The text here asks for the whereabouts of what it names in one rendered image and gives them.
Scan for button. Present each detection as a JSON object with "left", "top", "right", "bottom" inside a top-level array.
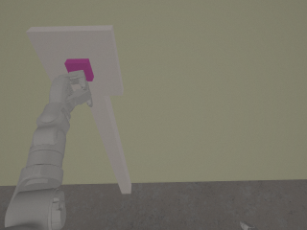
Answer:
[{"left": 64, "top": 58, "right": 94, "bottom": 81}]

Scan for robot left hand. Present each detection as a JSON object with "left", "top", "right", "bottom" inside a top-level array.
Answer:
[{"left": 49, "top": 70, "right": 93, "bottom": 113}]

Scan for robot left upper arm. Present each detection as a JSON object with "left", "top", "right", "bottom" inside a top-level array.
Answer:
[{"left": 0, "top": 188, "right": 66, "bottom": 230}]

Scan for robot right hand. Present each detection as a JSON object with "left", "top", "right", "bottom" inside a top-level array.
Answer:
[{"left": 240, "top": 220, "right": 259, "bottom": 230}]

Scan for panel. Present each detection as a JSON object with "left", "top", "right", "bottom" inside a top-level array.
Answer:
[{"left": 26, "top": 25, "right": 131, "bottom": 195}]

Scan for left robot forearm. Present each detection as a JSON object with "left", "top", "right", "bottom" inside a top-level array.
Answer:
[{"left": 4, "top": 102, "right": 71, "bottom": 228}]

